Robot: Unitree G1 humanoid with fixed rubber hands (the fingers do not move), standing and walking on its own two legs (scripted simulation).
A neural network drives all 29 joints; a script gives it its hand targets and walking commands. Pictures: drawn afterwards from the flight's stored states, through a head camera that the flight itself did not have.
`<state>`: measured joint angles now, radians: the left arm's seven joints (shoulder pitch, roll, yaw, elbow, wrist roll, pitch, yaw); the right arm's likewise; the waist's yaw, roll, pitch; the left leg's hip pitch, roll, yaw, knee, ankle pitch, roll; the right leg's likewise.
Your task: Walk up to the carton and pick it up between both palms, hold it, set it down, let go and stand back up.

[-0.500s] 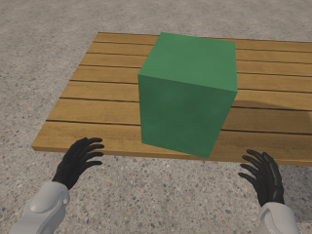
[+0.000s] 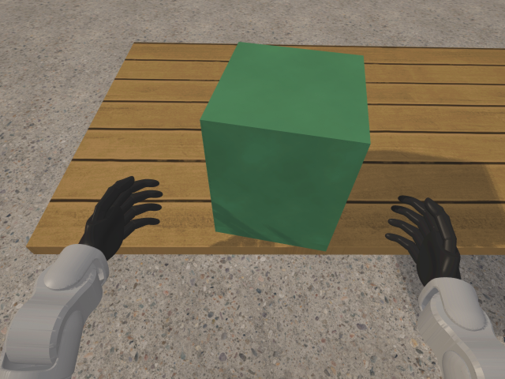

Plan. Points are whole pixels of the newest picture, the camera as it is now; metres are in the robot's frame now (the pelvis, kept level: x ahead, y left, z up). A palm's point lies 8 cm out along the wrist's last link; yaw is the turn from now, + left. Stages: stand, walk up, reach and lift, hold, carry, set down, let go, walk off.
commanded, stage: reach and lift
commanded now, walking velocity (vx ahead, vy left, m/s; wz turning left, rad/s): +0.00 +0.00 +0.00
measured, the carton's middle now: (283, 150) +0.44 -0.03 +0.12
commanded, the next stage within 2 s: none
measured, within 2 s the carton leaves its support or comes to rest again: neither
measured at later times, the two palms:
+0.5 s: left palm (120, 161) +0.34 +0.20 +0.18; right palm (436, 196) +0.31 -0.21 +0.17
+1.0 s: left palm (132, 108) +0.40 +0.19 +0.22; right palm (436, 147) +0.36 -0.22 +0.20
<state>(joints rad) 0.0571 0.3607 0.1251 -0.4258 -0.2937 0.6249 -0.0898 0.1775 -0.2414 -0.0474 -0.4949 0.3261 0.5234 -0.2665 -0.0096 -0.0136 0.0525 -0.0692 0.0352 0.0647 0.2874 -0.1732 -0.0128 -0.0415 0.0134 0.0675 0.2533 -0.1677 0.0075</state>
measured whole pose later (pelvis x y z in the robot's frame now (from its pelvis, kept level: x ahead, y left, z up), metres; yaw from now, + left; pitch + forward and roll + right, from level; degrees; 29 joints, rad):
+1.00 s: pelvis -0.02 +0.00 +0.00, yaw +2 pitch +2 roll -1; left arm -0.87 0.46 0.04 0.53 -0.26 0.65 -0.05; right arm -0.77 -0.29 -0.04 0.49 0.42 0.51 -0.21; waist -0.13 -0.03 -0.07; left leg -0.22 0.04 0.03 0.34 -0.15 -0.01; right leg -0.18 0.02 0.04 0.30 -0.15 0.01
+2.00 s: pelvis -0.03 -0.01 -0.01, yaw +2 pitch +9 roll -1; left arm -1.05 0.32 -0.08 1.20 -0.25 0.13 0.03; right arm -0.94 -0.15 -0.06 1.04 0.29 0.16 -0.22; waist -0.15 -0.02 -0.17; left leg -0.42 0.05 0.01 0.41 -0.15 -0.02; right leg -0.36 0.03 0.01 0.35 -0.15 0.00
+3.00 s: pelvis -0.02 +0.00 +0.00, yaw +2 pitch +7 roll -1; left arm -1.04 0.17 0.13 1.13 0.00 0.14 0.08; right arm -0.96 -0.05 -0.19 1.05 0.16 0.12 -0.26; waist -0.13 -0.03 -0.13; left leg -0.34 0.04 0.02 0.36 -0.15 -0.01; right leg -0.28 0.02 0.03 0.29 -0.13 0.01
